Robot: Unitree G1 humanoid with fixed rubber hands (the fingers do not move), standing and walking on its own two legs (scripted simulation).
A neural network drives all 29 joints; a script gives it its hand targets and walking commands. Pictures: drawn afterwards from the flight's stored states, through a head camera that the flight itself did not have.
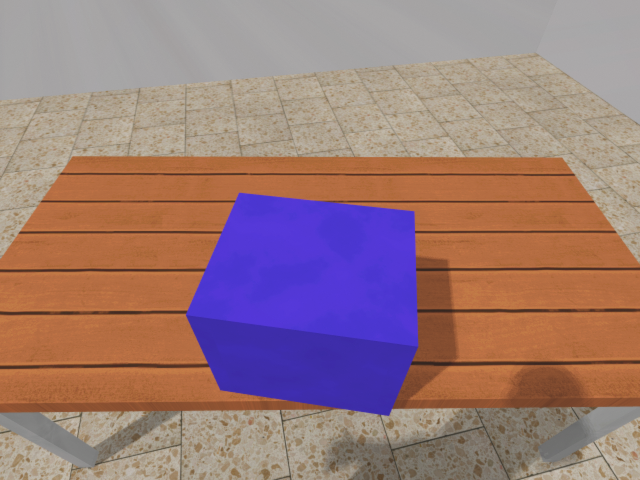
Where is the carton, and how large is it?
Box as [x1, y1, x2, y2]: [186, 193, 417, 415]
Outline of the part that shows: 239,193 186,313 186,316 220,389 388,415 417,348 414,212 397,209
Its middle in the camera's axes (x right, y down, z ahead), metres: -0.01 +0.11 +0.65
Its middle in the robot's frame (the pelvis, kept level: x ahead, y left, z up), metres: +0.41 +0.01 -0.08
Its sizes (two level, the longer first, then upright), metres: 0.290 0.238 0.245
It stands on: a table, 0.58 m high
